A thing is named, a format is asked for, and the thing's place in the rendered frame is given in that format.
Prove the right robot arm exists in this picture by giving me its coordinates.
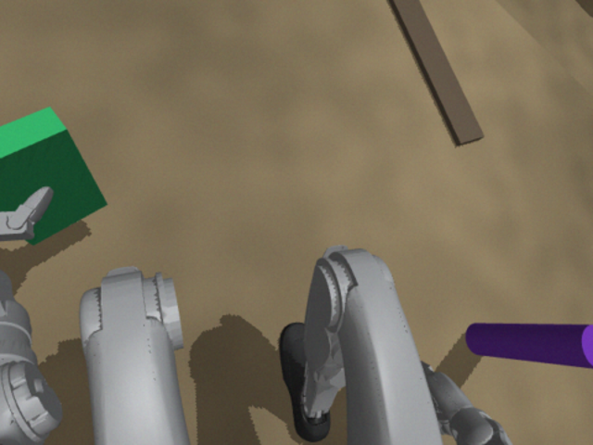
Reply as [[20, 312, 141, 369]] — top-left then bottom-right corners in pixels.
[[449, 408, 512, 445]]

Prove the right robot hand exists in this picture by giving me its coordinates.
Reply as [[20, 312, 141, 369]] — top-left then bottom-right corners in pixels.
[[421, 361, 474, 436]]

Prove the left robot hand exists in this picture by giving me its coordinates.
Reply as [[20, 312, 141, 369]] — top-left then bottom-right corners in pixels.
[[0, 186, 54, 241]]

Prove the left robot arm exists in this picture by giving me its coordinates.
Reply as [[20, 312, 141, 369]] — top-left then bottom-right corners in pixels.
[[0, 270, 63, 445]]

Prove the right robot foot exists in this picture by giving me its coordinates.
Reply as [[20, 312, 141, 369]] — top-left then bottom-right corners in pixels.
[[280, 323, 331, 442]]

